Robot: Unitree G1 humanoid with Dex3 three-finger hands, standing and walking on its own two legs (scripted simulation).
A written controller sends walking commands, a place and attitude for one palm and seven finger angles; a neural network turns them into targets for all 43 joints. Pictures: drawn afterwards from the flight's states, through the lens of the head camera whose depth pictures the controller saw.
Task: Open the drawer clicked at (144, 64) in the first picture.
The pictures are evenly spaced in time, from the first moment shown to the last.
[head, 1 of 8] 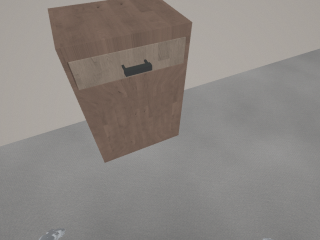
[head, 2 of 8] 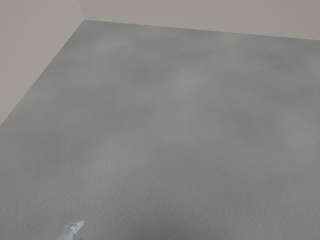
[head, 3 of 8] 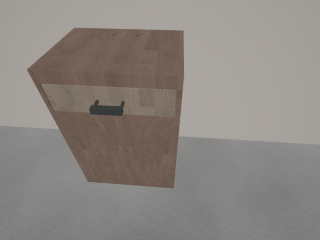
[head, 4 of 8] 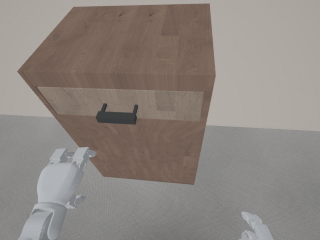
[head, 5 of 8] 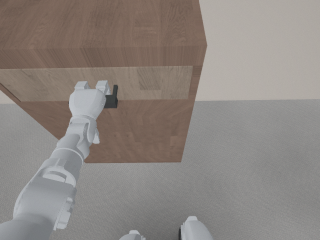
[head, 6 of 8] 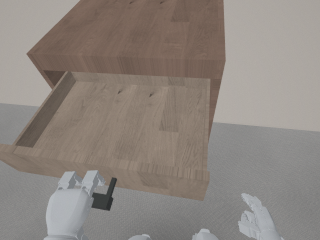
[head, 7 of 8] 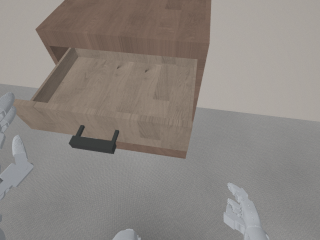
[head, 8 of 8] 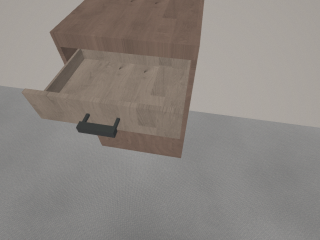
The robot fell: no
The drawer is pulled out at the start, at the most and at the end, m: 0.00 0.30 0.28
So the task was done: yes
